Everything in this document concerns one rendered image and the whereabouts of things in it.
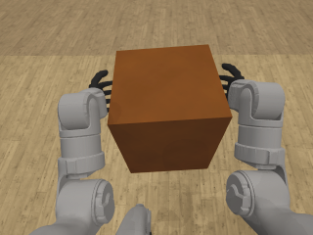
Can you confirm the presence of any robot left thigh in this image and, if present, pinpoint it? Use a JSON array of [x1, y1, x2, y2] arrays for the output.
[[115, 207, 152, 235]]

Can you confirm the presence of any robot left upper arm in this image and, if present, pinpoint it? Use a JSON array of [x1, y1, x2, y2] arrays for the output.
[[28, 178, 115, 235]]

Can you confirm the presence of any left robot forearm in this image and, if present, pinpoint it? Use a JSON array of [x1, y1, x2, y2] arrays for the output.
[[55, 87, 108, 218]]

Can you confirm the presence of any right robot forearm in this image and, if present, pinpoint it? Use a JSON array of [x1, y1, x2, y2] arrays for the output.
[[228, 79, 291, 200]]

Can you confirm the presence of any carton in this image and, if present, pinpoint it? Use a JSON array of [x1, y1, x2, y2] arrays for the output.
[[107, 44, 233, 173]]

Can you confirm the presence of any left robot hand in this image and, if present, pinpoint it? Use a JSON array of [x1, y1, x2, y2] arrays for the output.
[[88, 70, 112, 112]]

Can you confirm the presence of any right robot hand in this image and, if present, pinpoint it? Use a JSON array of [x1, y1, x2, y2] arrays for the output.
[[219, 63, 245, 102]]

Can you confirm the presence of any robot right upper arm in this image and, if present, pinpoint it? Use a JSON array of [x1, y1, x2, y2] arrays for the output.
[[226, 169, 313, 235]]

